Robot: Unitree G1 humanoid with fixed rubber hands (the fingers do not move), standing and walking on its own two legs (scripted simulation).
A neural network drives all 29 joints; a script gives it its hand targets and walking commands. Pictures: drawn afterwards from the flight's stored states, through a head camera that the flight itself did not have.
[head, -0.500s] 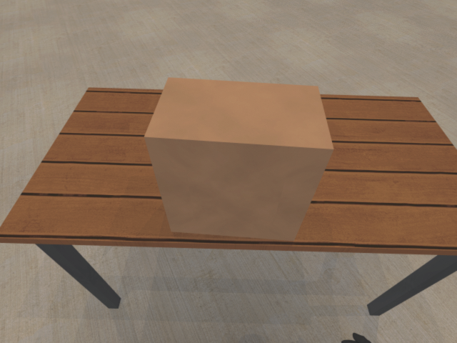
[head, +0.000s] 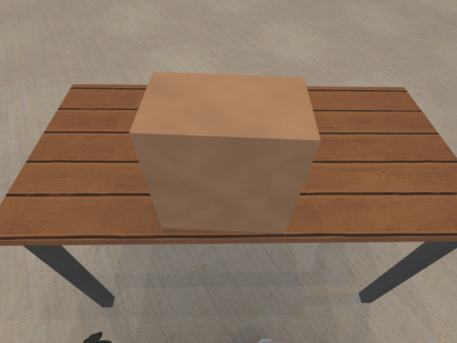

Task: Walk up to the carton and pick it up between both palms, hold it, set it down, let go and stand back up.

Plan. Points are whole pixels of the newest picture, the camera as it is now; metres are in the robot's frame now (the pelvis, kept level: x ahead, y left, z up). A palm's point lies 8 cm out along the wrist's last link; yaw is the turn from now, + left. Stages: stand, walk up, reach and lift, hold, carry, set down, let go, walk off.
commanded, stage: walk up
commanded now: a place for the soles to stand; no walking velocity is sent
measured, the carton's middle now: (225, 160) +0.45 +0.01 +0.06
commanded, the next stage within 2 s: reach and lift in 0.56 s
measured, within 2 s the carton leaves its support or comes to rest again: neither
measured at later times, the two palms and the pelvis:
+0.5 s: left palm out of the picture +0.08 +0.26 -0.11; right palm out of the picture +0.06 -0.26 -0.11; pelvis -0.01 +0.00 +0.00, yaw +0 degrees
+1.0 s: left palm out of the picture +0.13 +0.25 -0.07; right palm (365, 333) +0.17 -0.23 -0.07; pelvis +0.01 -0.01 +0.01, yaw +5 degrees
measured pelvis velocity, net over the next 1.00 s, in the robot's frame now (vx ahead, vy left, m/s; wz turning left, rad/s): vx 0.01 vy -0.01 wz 0.10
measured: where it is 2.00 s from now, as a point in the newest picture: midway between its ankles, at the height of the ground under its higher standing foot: outside the picture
